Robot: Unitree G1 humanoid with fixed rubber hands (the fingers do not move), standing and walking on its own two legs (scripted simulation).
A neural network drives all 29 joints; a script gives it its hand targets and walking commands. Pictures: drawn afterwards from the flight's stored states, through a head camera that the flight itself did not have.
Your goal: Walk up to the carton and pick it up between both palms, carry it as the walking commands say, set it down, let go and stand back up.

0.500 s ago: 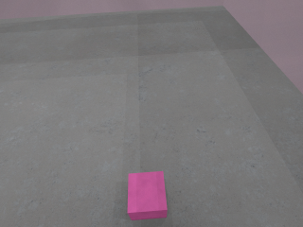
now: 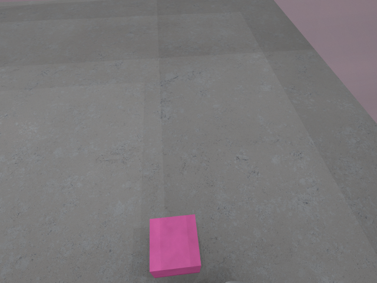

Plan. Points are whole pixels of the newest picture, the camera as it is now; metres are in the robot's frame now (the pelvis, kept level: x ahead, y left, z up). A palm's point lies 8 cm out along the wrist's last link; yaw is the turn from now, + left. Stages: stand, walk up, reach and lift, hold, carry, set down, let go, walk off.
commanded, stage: walk up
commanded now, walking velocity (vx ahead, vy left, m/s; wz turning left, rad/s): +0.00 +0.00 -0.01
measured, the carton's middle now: (174, 246) +0.36 +0.07 -0.68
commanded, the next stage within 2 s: none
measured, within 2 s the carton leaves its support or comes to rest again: neither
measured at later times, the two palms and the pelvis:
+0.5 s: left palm out of the picture -0.06 +0.29 -0.12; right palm out of the picture -0.02 -0.22 -0.14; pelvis -0.05 +0.03 +0.00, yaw +3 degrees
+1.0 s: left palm out of the picture -0.06 +0.30 -0.13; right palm out of the picture -0.13 -0.17 -0.12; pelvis -0.09 +0.06 +0.01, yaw +0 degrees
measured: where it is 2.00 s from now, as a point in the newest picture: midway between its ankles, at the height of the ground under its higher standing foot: outside the picture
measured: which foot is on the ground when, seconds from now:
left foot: down 0.00-0.34, up 0.36-0.58, down 0.60-1.00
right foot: down 0.00-0.60, up 0.62-1.00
